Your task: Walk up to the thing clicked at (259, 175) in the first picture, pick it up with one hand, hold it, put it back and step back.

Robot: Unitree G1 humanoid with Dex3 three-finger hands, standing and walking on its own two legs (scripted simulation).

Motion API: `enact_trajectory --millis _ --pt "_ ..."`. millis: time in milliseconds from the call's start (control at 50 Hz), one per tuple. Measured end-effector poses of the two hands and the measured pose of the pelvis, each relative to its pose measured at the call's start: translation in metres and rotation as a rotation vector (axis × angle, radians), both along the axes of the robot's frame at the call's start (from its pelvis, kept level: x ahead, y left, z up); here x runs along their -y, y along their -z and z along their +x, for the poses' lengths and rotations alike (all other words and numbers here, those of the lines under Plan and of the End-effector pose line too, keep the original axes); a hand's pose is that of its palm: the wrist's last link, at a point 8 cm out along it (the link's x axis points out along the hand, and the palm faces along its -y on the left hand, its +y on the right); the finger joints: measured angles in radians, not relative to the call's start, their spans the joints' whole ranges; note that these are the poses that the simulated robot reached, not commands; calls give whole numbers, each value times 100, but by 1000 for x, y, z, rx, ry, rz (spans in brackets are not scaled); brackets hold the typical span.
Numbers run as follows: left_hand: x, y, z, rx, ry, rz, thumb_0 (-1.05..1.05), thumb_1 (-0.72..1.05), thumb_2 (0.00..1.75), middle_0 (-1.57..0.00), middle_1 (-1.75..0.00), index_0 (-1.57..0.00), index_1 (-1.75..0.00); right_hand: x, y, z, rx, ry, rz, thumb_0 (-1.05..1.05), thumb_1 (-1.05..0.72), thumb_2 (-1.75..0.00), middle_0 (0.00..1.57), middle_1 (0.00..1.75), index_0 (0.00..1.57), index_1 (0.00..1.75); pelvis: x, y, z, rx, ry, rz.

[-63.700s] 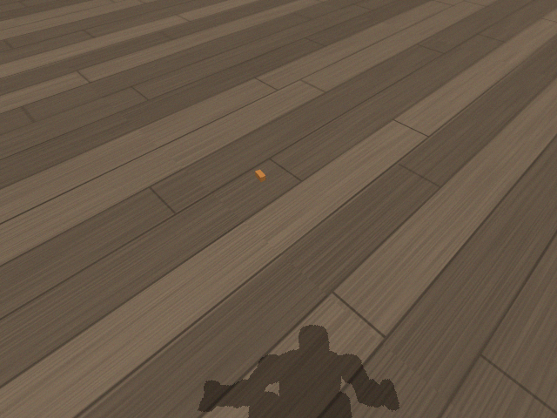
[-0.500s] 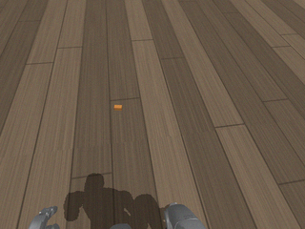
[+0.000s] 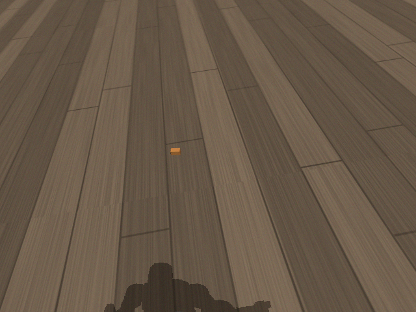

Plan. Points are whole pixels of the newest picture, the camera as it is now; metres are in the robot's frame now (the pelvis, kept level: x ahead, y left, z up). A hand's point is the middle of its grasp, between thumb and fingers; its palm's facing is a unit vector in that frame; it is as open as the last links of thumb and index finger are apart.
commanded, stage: step back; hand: left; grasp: from above
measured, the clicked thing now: (175, 151) +1.16 +0.32 -0.75
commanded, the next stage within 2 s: stand in 0.86 s
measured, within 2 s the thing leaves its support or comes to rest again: neither
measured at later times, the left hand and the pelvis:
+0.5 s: hand out of the picture +0.08 +0.25 -0.14, palm faces +0.06 -0.91 -0.40, open 7.4 cm; pelvis +0.02 -0.02 +0.00, yaw +2 degrees
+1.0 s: hand out of the picture +0.12 +0.28 -0.15, palm faces +0.06 -0.93 -0.35, open 7.4 cm; pelvis +0.05 +0.02 +0.01, yaw +3 degrees
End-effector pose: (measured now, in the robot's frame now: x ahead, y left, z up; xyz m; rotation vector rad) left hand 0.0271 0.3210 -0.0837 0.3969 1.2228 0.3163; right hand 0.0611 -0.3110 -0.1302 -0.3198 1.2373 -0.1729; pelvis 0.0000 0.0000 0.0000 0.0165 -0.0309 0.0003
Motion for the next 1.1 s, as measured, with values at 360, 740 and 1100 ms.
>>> enact_trajectory --millis 360,740,1100 --pt "8 16 41 79 47 -58 1 91 90 -21 -30 -20 -30 10 -15 -12 28 14 -22 0 -90 -90 20 30 20 30 10 3 4 18 -20 1" --pt "-3 24 56 41 -49 -44 1 90 90 -21 -30 -21 -30 -16 0 71 -3 -69 -16 0 -90 -90 20 30 20 30 -4 7 42 13 -65 6" --pt "7 24 80 26 -11 -134 1 91 90 -21 -30 -20 -30 -47 -30 122 130 -88 22 0 -90 -90 20 30 20 30 -15 -11 52 19 -51 -20"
